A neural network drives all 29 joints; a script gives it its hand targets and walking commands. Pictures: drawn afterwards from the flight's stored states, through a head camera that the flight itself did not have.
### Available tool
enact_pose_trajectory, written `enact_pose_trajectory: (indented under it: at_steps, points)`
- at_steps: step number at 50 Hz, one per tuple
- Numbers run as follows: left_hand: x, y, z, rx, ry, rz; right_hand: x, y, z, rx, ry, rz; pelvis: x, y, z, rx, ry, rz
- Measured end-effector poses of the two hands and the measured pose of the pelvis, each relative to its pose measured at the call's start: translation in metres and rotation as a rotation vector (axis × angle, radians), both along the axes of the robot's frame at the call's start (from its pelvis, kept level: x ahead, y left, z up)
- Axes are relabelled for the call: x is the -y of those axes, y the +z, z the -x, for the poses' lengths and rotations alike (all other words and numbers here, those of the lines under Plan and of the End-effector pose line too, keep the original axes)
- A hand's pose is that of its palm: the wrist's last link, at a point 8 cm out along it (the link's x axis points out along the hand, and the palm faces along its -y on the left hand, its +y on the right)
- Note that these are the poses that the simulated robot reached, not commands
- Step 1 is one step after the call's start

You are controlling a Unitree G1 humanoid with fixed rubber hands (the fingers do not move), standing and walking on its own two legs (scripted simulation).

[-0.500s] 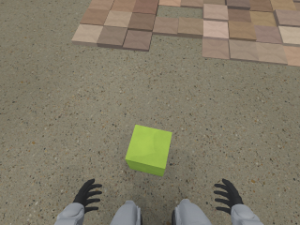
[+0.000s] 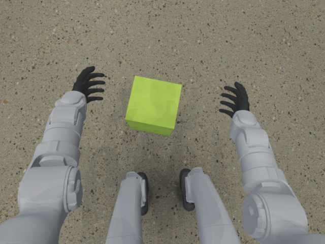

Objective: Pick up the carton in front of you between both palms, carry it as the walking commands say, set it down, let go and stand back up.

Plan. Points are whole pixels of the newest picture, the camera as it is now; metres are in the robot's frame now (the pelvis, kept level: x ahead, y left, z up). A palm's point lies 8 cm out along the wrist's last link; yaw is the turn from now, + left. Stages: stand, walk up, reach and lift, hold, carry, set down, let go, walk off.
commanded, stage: reach and lift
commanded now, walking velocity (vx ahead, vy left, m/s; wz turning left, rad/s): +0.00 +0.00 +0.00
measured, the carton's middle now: (153, 109) +0.53 +0.01 -0.55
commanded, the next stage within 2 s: none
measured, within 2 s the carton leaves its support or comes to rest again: neither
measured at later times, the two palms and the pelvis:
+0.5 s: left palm (91, 55) +0.59 +0.18 -0.14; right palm (223, 81) +0.49 -0.19 -0.14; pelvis +0.03 +0.01 -0.02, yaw -2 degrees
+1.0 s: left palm (110, 94) +0.56 +0.18 -0.39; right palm (201, 106) +0.48 -0.19 -0.38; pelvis -0.03 -0.01 -0.23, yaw -4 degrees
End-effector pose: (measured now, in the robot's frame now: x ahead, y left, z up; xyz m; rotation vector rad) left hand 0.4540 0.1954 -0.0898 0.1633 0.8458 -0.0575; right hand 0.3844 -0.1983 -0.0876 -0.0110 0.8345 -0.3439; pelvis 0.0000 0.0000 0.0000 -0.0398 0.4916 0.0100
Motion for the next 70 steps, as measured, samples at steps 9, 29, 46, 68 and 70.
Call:
enact_pose_trajectory:
  at_steps: [9,29,46,68,70]
  points:
    - [0.005,-0.009,-0.074,0.091,-0.019,0.019,-0.003,-0.013,-0.057,0.097,-0.037,0.011,-0.005,-0.011,0.0,-0.132,0.001,0.012]
    - [0.015,-0.082,-0.129,0.13,-0.02,0.054,-0.009,-0.085,-0.107,0.14,-0.029,0.011,-0.002,-0.034,-0.028,-0.369,-0.012,0.028]
    - [0.009,-0.27,-0.104,0.141,0.019,0.02,-0.011,-0.266,-0.099,0.117,0.008,-0.007,0.012,-0.198,0.02,-0.328,-0.025,0.049]
    - [0.03,-0.397,-0.112,0.116,-0.036,0.029,-0.008,-0.384,-0.112,0.071,0.016,-0.018,0.003,-0.298,0.033,-0.122,-0.052,0.06]
    - [0.032,-0.396,-0.114,0.13,-0.04,0.035,-0.007,-0.384,-0.114,0.075,0.015,-0.015,0.004,-0.299,0.031,-0.124,-0.055,0.06]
